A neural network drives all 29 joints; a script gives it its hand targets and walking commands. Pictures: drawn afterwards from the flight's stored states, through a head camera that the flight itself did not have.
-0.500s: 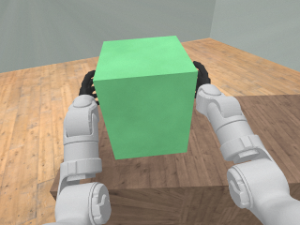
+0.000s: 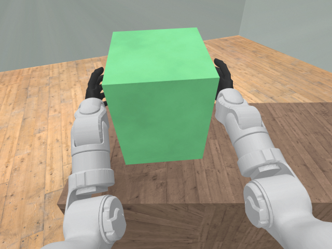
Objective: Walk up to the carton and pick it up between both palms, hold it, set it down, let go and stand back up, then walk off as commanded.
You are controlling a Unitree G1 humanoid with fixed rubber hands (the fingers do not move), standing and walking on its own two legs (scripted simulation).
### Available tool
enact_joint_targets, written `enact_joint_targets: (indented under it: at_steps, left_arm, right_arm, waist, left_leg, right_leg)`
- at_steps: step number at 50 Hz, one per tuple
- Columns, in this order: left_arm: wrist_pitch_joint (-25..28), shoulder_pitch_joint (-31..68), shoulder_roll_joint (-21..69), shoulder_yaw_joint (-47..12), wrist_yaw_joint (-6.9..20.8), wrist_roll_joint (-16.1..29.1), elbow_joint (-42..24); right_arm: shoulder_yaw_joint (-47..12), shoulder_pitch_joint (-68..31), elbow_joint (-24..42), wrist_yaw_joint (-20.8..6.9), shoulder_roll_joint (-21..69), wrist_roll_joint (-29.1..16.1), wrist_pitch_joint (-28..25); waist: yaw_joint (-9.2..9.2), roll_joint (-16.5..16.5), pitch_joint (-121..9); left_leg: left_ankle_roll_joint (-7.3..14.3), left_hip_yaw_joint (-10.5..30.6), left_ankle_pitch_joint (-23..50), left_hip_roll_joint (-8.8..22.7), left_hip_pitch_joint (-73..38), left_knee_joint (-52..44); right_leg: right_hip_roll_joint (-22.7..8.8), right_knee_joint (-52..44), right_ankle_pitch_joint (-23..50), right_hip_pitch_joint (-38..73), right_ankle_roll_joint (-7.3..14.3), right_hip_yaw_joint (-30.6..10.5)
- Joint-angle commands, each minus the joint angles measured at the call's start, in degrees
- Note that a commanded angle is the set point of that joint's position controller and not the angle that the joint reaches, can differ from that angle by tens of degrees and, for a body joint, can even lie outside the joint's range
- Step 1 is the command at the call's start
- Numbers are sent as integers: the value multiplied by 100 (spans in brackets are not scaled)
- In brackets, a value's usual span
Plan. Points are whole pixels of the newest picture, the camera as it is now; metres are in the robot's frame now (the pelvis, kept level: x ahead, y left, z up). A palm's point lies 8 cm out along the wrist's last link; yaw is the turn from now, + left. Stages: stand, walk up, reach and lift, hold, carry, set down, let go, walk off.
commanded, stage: set down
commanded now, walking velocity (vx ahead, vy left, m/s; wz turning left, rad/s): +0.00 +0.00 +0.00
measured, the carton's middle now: (160, 98) +0.42 +0.01 +0.21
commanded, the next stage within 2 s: none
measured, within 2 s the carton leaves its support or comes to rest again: neither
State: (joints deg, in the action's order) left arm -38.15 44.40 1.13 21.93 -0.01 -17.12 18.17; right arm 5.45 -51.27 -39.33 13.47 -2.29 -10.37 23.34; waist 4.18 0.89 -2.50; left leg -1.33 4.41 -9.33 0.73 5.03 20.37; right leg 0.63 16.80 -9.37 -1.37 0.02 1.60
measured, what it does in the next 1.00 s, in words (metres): stands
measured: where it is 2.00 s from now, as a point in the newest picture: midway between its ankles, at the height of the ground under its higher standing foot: outside the picture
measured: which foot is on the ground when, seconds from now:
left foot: down 0.00-1.00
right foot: down 0.00-1.00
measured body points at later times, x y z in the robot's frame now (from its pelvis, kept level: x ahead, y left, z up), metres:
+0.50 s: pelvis +0.01 +0.00 +0.00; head -0.02 +0.02 +0.45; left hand +0.41 +0.14 +0.16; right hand +0.40 -0.15 +0.15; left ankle +0.03 +0.13 -0.75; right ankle +0.01 -0.12 -0.75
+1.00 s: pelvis +0.02 -0.01 +0.00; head -0.01 +0.01 +0.45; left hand +0.41 +0.14 +0.12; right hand +0.42 -0.15 +0.13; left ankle +0.03 +0.13 -0.75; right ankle +0.01 -0.12 -0.75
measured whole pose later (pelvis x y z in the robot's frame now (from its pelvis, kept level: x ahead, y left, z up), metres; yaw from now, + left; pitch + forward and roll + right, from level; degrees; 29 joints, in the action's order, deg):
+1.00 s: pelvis +0.02 -0.01 +0.00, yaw +0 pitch -4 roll -1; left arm -18.3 36.1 3.9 19.5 -4.2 -16.6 32.0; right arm 13.1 -42.8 -54.7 7.2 0.6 1.9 -0.9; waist 2.0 1.8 0.5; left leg -2.0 3.5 -9.8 1.6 4.9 18.9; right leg 0.9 14.8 -9.6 -1.0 0.6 2.7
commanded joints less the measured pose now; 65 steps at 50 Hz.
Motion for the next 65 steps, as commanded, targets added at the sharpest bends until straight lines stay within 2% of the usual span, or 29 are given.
enact_joint_targets:
  at_steps: [1, 2, 5, 6, 7, 9, 10, 14, 18, 19, 20, 22, 23, 24, 26, 28, 37, 40, 42, 43, 45, 48, 52, 56, 57, 58, 59, 63, 65]
  left_arm:
    - [710, 4046, 3055, -2186, 1052, 391, -46]
    - [800, 3933, 3051, -2104, 1108, 344, 8]
    - [984, 3620, 3257, -2402, 1155, 385, -293]
    - [1030, 3698, 3267, -2395, 1139, 345, -173]
    - [1052, 3768, 3358, -2536, 1115, 385, -381]
    - [1168, 3690, 3467, -2756, 1070, 473, -553]
    - [1239, 3816, 3516, -2974, 1017, 534, -708]
    - [1352, 3748, 3578, -3196, 864, 622, -693]
    - [1579, 3916, 3803, -3632, 674, 823, -957]
    - [1640, 3989, 3738, -3552, 626, 790, -874]
    - [1595, 3775, 3710, -3388, 590, 689, -590]
    - [1633, 3832, 3699, -3362, 540, 684, -650]
    - [1634, 3617, 3593, -3112, 576, 605, -363]
    - [1668, 3807, 3616, -3071, 578, 608, -334]
    - [1661, 3709, 3587, -2891, 568, 559, -92]
    - [1741, 3697, 3678, -3009, 533, 595, -160]
    - [1932, 3522, 3490, -2433, 604, 302, 576]
    - [2117, 3651, 3556, -2472, 597, 326, 592]
    - [2314, 3951, 3712, -2578, 519, 369, 355]
    - [2397, 3855, 3827, -2830, 456, 513, 246]
    - [2531, 4129, 3848, -2867, 376, 581, 334]
    - [2665, 4105, 3869, -3019, 285, 626, 323]
    - [2753, 4114, 3624, -2497, 217, 380, 797]
    - [2862, 4158, 3562, -2157, 214, 299, 1135]
    - [2934, 4275, 3564, -2190, 213, 310, 1120]
    - [2955, 4095, 3605, -2041, 179, 265, 1261]
    - [2984, 4185, 3540, -2026, 185, 272, 1350]
    - [3109, 3845, 3427, -1742, 221, 120, 1583]
    - [3157, 3849, 3414, -1641, 253, 65, 1648]
  right_arm:
    - [-1068, -4170, 1199, -797, 3340, 192, -1103]
    - [-1068, -4191, 1267, -792, 3371, 348, -1240]
    - [-1176, -3941, 1278, -785, 3254, 384, -1669]
    - [-1304, -4067, 1319, -801, 3339, 386, -1753]
    - [-1308, -4076, 1367, -823, 3265, 385, -1878]
    - [-1440, -4043, 1487, -874, 3362, 440, -2046]
    - [-1467, -4008, 1401, -872, 3311, 428, -2148]
    - [-1638, -4160, 1751, -913, 3329, 493, -2323]
    - [-2031, -4182, 2164, -936, 3453, 317, -2452]
    - [-1953, -4203, 2071, -952, 3378, 437, -2454]
    - [-1986, -4380, 2260, -964, 3459, 404, -2471]
    - [-1998, -4115, 1945, -1002, 3648, 433, -2398]
    - [-1967, -4091, 1848, -991, 3572, 439, -2381]
    - [-1857, -4112, 1674, -1013, 3529, 452, -2368]
    - [-1781, -4208, 1647, -1069, 3541, 443, -2398]
    - [-1798, -4143, 1436, -1099, 3461, 482, -2451]
    - [-919, -3598, 184, -1267, 3173, 1035, -2547]
    - [-791, -3573, 139, -1281, 3216, 1174, -2694]
    - [-847, -3780, 270, -1341, 3345, 1188, -2858]
    - [-912, -3719, 354, -1319, 3404, 1184, -2941]
    - [-812, -3891, 295, -1346, 3358, 1227, -3027]
    - [-930, -3774, 248, -1384, 3507, 1212, -3056]
    - [-807, -3677, -180, -1441, 3544, 1314, -2922]
    - [-432, -3813, -371, -1545, 3508, 1551, -2995]
    - [-366, -3835, -483, -1553, 3579, 1613, -3043]
    - [-472, -4020, -248, -1588, 3557, 1589, -3095]
    - [-344, -3948, -428, -1610, 3508, 1589, -3099]
    - [-319, -3759, -632, -1629, 3522, 1706, -3182]
    - [-274, -3567, -767, -1599, 3582, 1860, -3188]
  waist:
    - [128, -232, -1941]
    - [81, -54, -2132]
    - [217, -233, -2241]
    - [138, -226, -2094]
    - [252, -443, -2205]
    - [194, -317, -2199]
    - [337, -440, -2262]
    - [209, -277, -2227]
    - [129, -393, -3281]
    - [113, -375, -3263]
    - [-102, -272, -3110]
    - [-124, -165, -3077]
    - [-252, -32, -2878]
    - [-120, -57, -2954]
    - [-307, -81, -2845]
    - [-225, -260, -3118]
    - [-65, -231, -2190]
    - [6, -121, -2315]
    - [-111, -280, -2885]
    - [10, -288, -3086]
    - [17, -437, -3199]
    - [-45, -375, -3194]
    - [-366, -241, -2880]
    - [-479, 13, -2954]
    - [-381, -120, -3076]
    - [-610, 18, -3271]
    - [-496, -43, -3110]
    - [-708, 170, -3145]
    - [-675, 174, -3042]
  left_leg:
    - [-22, -549, 553, -335, -921, -377]
    - [-14, -540, 872, -347, -973, -337]
    - [-167, -580, 1700, -361, -1285, -118]
    - [-170, -606, 1712, -380, -1285, -121]
    - [-234, -621, 1816, -346, -1310, -105]
    - [-268, -572, 1992, -337, -1371, -48]
    - [-294, -563, 2122, -333, -1475, -29]
    - [-238, -572, 1813, -368, -1247, -40]
    - [-303, -526, 2477, -328, -1539, 197]
    - [-306, -544, 2265, -369, -1416, 158]
    - [-227, -552, 2053, -346, -1311, 92]
    - [-162, -556, 1911, -327, -1267, 8]
    - [-144, -594, 1804, -354, -1031, -12]
    - [-130, -599, 1725, -333, -1043, -32]
    - [-81, -628, 1520, -332, -999, -94]
    - [-169, -599, 1952, -288, -1171, -6]
    - [-197, -620, 1715, -214, -1138, -198]
    - [-212, -661, 1790, -236, -1220, -174]
    - [-250, -715, 2104, -262, -1255, -67]
    - [-330, -701, 2297, -253, -1374, -3]
    - [-335, -666, 2408, -187, -1516, 43]
    - [-369, -668, 2487, -222, -1466, 75]
    - [-231, -732, 1879, -233, -1008, -138]
    - [-138, -795, 1475, -179, -693, -263]
    - [-169, -806, 1588, -192, -738, -227]
    - [-160, -839, 1617, -185, -801, -230]
    - [-173, -851, 1636, -187, -758, -202]
    - [-94, -911, 1685, -177, -417, -272]
    - [-80, -969, 1652, -212, -181, -337]
  right_leg:
    - [200, -289, 492, 541, -307, 423]
    - [237, -220, 898, 780, -349, 442]
    - [253, -141, 1637, 1080, -350, 527]
    - [230, -169, 1648, 1007, -354, 514]
    - [240, -152, 1664, 988, -318, 585]
    - [289, -196, 1658, 941, -332, 577]
    - [261, -228, 1675, 860, -317, 589]
    - [235, -139, 1682, 871, -308, 579]
    - [287, -12, 2338, 1009, -265, 531]
    - [284, -16, 2158, 943, -275, 564]
    - [268, -62, 1991, 864, -283, 489]
    - [254, -62, 2006, 896, -298, 451]
    - [221, -56, 2046, 955, -334, 372]
    - [230, -35, 1957, 901, -317, 430]
    - [226, -102, 1690, 896, -293, 412]
    - [244, -42, 1920, 876, -256, 471]
    - [260, -207, 1429, 738, -210, 519]
    - [248, -177, 1615, 670, -262, 563]
    - [243, -80, 1994, 873, -233, 546]
    - [266, -7, 2290, 901, -220, 596]
    - [275, -79, 2079, 575, -184, 599]
    - [283, -12, 2249, 616, -223, 587]
    - [172, -104, 1889, 625, -262, 428]
    - [190, -51, 1764, 729, -279, 389]
    - [149, 19, 1957, 729, -279, 417]
    - [196, 14, 1986, 736, -279, 411]
    - [145, 42, 2110, 696, -266, 403]
    - [112, 110, 2546, 1061, -312, 330]
    - [37, 192, 2971, 1361, -337, 317]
